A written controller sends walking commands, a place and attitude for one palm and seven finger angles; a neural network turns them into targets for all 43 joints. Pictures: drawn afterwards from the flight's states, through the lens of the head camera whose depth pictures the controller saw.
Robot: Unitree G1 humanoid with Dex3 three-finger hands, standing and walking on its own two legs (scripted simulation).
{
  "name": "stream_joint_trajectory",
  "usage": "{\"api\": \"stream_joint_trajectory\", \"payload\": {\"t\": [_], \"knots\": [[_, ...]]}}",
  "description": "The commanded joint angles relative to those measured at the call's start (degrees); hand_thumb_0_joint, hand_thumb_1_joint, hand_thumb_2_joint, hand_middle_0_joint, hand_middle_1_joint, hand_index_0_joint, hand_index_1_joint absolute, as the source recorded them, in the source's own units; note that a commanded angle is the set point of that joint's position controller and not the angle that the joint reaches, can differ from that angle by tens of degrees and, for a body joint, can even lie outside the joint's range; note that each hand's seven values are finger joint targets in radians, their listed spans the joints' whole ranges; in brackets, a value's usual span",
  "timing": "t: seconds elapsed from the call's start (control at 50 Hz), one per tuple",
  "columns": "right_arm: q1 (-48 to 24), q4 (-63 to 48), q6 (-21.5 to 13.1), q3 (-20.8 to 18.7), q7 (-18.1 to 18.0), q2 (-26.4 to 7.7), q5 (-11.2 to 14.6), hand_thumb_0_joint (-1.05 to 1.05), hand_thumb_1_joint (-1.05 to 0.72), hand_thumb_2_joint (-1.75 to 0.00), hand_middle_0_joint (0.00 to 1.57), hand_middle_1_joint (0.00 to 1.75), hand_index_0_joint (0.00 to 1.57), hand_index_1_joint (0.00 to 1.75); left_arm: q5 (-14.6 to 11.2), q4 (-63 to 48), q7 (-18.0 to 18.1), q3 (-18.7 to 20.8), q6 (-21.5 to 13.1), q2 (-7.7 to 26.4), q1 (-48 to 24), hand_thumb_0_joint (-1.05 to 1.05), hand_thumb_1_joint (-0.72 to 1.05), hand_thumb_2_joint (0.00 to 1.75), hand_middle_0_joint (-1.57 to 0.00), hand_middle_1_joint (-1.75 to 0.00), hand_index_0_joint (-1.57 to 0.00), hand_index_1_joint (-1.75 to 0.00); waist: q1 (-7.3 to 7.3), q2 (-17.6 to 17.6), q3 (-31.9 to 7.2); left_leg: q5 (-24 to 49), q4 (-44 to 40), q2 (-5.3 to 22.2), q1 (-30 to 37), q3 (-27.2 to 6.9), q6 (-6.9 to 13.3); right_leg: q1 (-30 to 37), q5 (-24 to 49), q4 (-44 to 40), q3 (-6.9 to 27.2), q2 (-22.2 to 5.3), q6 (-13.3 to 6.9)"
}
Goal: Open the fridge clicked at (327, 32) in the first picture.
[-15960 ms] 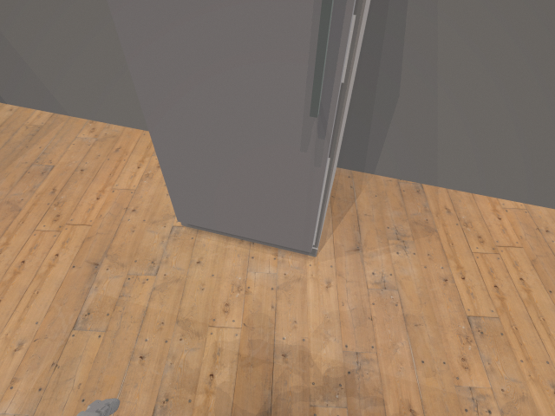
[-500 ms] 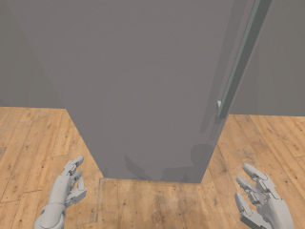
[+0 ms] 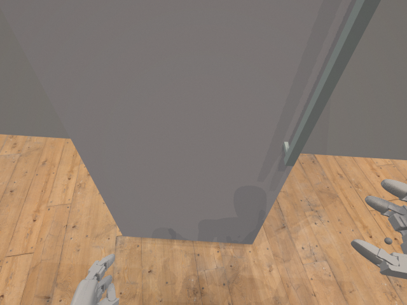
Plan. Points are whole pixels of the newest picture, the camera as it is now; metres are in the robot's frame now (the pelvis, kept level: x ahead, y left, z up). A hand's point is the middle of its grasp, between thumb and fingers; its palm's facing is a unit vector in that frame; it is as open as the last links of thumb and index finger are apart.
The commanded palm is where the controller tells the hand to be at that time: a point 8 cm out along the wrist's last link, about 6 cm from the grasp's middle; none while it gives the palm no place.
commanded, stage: raise the hand to about handle height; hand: right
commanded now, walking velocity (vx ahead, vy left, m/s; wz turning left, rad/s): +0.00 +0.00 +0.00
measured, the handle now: (330, 63) +0.46 -0.17 +0.27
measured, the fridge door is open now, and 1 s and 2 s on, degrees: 0 0 0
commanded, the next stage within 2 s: move the hooked fingers beside the handle in 1.20 s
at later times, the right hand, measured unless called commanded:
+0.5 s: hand out of the picture +0.25 -0.31 +0.18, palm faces +0.09 +0.99 -0.10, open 13.8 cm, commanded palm +0.21 -0.35 +0.20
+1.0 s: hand out of the picture +0.26 -0.29 +0.23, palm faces +0.05 +0.99 -0.11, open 13.9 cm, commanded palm +0.24 -0.33 +0.23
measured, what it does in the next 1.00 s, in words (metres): stands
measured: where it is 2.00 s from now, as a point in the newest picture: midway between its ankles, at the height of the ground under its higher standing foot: outside the picture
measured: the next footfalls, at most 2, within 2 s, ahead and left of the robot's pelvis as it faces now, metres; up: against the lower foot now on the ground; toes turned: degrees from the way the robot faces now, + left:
none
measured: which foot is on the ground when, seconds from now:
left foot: down 0.00-1.00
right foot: down 0.00-1.00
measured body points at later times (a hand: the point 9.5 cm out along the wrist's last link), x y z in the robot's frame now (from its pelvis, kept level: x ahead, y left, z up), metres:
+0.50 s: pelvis -0.01 -0.04 +0.02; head -0.03 -0.02 +0.47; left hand +0.21 +0.16 -0.03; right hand +0.23 -0.37 +0.19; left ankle +0.01 +0.09 -0.71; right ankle -0.02 -0.11 -0.71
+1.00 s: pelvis +0.00 -0.01 +0.03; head -0.02 +0.00 +0.47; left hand +0.18 +0.22 -0.04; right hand +0.25 -0.34 +0.23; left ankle +0.01 +0.10 -0.71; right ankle -0.02 -0.11 -0.71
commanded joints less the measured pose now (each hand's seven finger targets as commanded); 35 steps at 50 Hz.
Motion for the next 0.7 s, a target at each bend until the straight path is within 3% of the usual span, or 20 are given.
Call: {"api": "stream_joint_trajectory", "payload": {"t": [0.0,0.02,0.06,0.12,0.16,0.2,0.22,0.24,0.26,0.3,0.32,0.34,0.4,0.44,0.5,0.52,0.54,0.6,0.62,0.68], "knots": [[-2.8,-8.1,-1.8,0.8,1.1,-4.9,-0.8,0.0,0.17,-0.44,0.28,0.99,0.28,0.99,-0.3,-9.4,0.2,3.4,-6.5,8.4,-7.8,0.0,0.9,0.9,-0.2,-0.3,-0.2,-0.3,-1.95,-0.3,-6.0,20.5,-6.6,1.3,8.7,-4.5,-2.6,1.8,19.1,-6.9,2.3,1.3,-0.8],[-4.5,-6.8,0.0,2.4,2.4,-4.7,-1.1,0.0,0.2,-0.43,0.28,1.0,0.28,1.0,-0.6,-9.5,0.6,3.4,-6.7,9.1,-7.9,0.0,0.9,0.9,-0.2,-0.3,-0.2,-0.3,-1.68,0.1,-3.4,18.9,-7.5,1.3,8.2,-5.0,-2.3,1.9,18.7,-7.2,2.4,1.1,-1.1],[-9.7,-6.8,2.8,1.3,3.6,-8.8,-2.0,0.0,0.24,-0.41,0.28,1.03,0.28,1.03,-0.9,-9.2,1.7,3.6,-6.9,10.1,-7.4,0.0,0.9,0.9,-0.2,-0.3,-0.2,-0.3,-1.31,2.1,-3.1,12.8,-9.5,1.1,7.8,-5.0,-2.2,2.5,15.4,-8.7,3.0,1.0,-1.4],[-19.2,-14.5,3.6,-4.0,2.3,-16.5,-3.1,0.0,0.31,-0.38,0.29,1.08,0.29,1.08,-0.5,-9.3,2.8,3.2,-7.4,10.2,-8.5,0.0,0.9,0.9,-0.2,-0.3,-0.2,-0.3,-2.41,0.3,-6.4,9.5,-10.1,0.6,10.6,-3.8,-1.3,6.6,15.4,-11.1,4.2,0.7,-1.8],[-23.0,-19.3,2.0,-6.2,0.4,-18.0,-3.4,0.0,0.36,-0.36,0.29,1.11,0.29,1.11,-0.2,-9.3,2.9,2.5,-7.8,8.9,-9.1,0.0,0.9,0.9,-0.2,-0.3,-0.2,-0.3,-2.97,-3.4,-10.2,11.6,-9.7,0.3,12.9,-2.7,-0.8,11.0,18.1,-12.8,4.8,0.7,-1.3],[-21.8,-19.8,0.6,-7.6,-1.4,-17.4,-2.9,0.0,0.41,-0.34,0.29,1.14,0.29,1.14,0.2,-8.6,2.9,2.0,-8.2,8.2,-8.9,0.0,0.9,0.9,-0.2,-0.3,-0.2,-0.3,-3.51,-5.5,-10.6,15.5,-9.5,0.0,13.7,-1.7,-0.4,13.7,22.7,-13.5,5.1,0.6,-0.3],[-21.8,-19.0,0.7,-9.3,-1.8,-18.8,-2.6,0.0,0.43,-0.33,0.29,1.15,0.29,1.15,0.4,-8.2,2.5,1.7,-8.2,8.4,-8.7,0.0,0.9,0.9,-0.2,-0.3,-0.2,-0.3,-4.35,-6.5,-10.9,17.4,-9.9,-0.3,15.2,-1.8,-0.1,14.0,25.0,-13.8,5.1,0.5,0.1],[-22.7,-17.0,1.5,-7.7,-1.5,-16.7,-2.6,0.0,0.45,-0.32,0.3,1.17,0.3,1.17,0.1,-7.8,2.4,1.3,-7.9,8.1,-9.3,0.0,0.9,0.9,-0.2,-0.3,-0.2,-0.3,-3.84,-7.5,-8.8,18.5,-10.0,-0.3,15.0,-1.4,-0.1,14.5,26.5,-14.4,5.1,0.4,0.7],[-23.7,-14.8,2.8,-7.6,-1.1,-16.4,-2.4,0.0,0.48,-0.31,0.3,1.18,0.3,1.18,0.0,-7.6,2.4,1.4,-7.7,8.2,-9.5,0.0,0.9,0.9,-0.2,-0.3,-0.2,-0.3,-3.81,-7.4,-7.5,18.8,-10.3,-0.3,14.5,-1.2,-0.2,14.6,26.7,-14.8,5.4,0.3,1.1],[-24.6,-7.4,7.5,-5.1,0.3,-14.4,-2.8,0.0,0.5,-0.3,0.3,1.2,0.3,1.2,-0.6,-7.1,2.4,1.0,-6.8,8.5,-9.9,0.0,0.9,0.9,-0.2,-0.3,-0.2,-0.3,-3.33,-7.9,-1.2,15.1,-11.8,-0.2,11.8,-1.1,-0.2,12.7,21.4,-16.7,5.7,0.1,1.3],[-23.8,-3.4,10.4,-4.3,1.3,-13.7,-3.1,0.0,0.5,-0.3,0.3,1.2,0.3,1.2,-1.0,-7.1,2.4,1.0,-6.1,8.8,-9.5,0.0,0.9,0.9,-0.2,-0.3,-0.2,-0.3,-3.55,-5.2,1.4,14.7,-12.9,-0.4,12.1,-1.2,0.0,11.7,20.5,-17.6,5.9,0.0,1.2],[-25.9,-2.9,13.2,-2.6,2.2,-13.2,-3.5,0.0,0.5,-0.3,0.3,1.2,0.3,1.2,-1.4,-7.4,2.3,0.8,-5.4,9.1,-9.8,0.0,0.9,0.9,-0.2,-0.3,-0.2,-0.3,-2.95,-5.2,2.1,14.5,-13.2,-0.2,11.7,-1.3,-0.2,11.7,19.9,-18.2,5.8,0.0,1.2],[-31.8,-3.2,19.4,-1.0,3.4,-14.7,-4.9,0.0,0.5,-0.3,0.3,1.2,0.3,1.2,-1.7,-9.2,2.4,0.4,-3.7,9.2,-10.8,0.0,0.9,0.9,-0.2,-0.3,-0.2,-0.3,-2.57,-1.5,1.0,12.8,-13.7,-0.2,11.5,-1.2,-0.4,12.2,17.6,-19.1,7.0,0.1,0.7],[-36.5,-7.3,20.6,-2.4,3.5,-17.5,-5.3,0.0,0.5,-0.3,0.3,1.2,0.3,1.2,-1.8,-10.1,2.3,0.1,-2.8,9.0,-11.8,0.0,0.9,0.9,-0.2,-0.3,-0.2,-0.3,-2.76,-2.3,-3.0,13.3,-14.1,-0.2,13.4,-1.6,-0.3,14.9,18.5,-19.2,6.9,0.2,0.5],[-43.6,-15.9,17.6,-7.8,2.4,-23.6,-5.2,0.0,0.5,-0.3,0.3,1.2,0.3,1.2,-0.9,-10.9,2.4,-0.5,-3.0,7.9,-13.1,0.0,0.9,0.9,-0.2,-0.3,-0.2,-0.3,-3.52,-3.5,-10.0,14.4,-14.4,-0.5,15.8,-1.6,-0.1,19.8,21.7,-19.3,7.8,0.4,1.1],[-42.9,-16.3,16.4,-10.7,1.9,-26.4,-4.7,0.0,0.5,-0.3,0.3,1.2,0.3,1.2,-0.5,-10.5,2.3,-0.8,-2.9,7.7,-13.1,0.0,0.9,0.9,-0.2,-0.3,-0.2,-0.3,-4.13,-3.3,-10.8,15.2,-15.0,-0.8,17.1,-1.8,0.1,20.3,22.9,-19.2,7.4,0.4,1.2],[-44.4,-16.8,15.4,-11.2,1.6,-26.3,-4.6,0.0,0.5,-0.3,0.3,1.2,0.3,1.2,-0.5,-10.3,2.4,-1.1,-2.9,7.6,-13.2,0.0,0.9,0.9,-0.2,-0.3,-0.2,-0.3,-3.97,-4.2,-11.9,16.1,-15.1,-0.8,17.8,-1.6,0.2,20.9,24.5,-19.5,7.3,0.4,1.4],[-45.2,-9.9,15.6,-11.7,1.8,-25.7,-4.4,0.0,0.5,-0.3,0.3,1.2,0.3,1.2,-0.7,-8.4,2.5,-1.0,-2.8,7.7,-12.9,0.0,0.9,0.9,-0.2,-0.3,-0.2,-0.3,-3.7,-8.0,-8.4,16.6,-16.0,-0.6,16.8,-1.3,0.4,20.7,25.3,-20.3,7.2,0.4,2.0],[-44.0,-5.8,17.1,-11.6,2.1,-25.8,-4.6,0.0,0.5,-0.3,0.3,1.2,0.3,1.2,-0.9,-7.8,2.4,-0.9,-2.4,7.9,-12.5,0.0,0.9,0.9,-0.2,-0.3,-0.2,-0.3,-3.91,-6.1,-6.2,16.4,-17.0,-0.7,16.8,-1.3,0.4,19.2,24.2,-20.6,6.7,0.4,1.6],[-46.9,3.3,23.2,-6.8,4.1,-23.2,-5.5,0.0,0.5,-0.3,0.3,1.2,0.3,1.2,-2.0,-7.2,2.5,-0.8,-1.5,9.1,-12.4,0.0,0.9,0.9,-0.2,-0.3,-0.2,-0.3,-2.41,-5.7,-0.9,14.7,-17.6,0.1,13.9,-1.4,0.2,16.8,19.9,-21.5,6.4,0.4,1.1]]}}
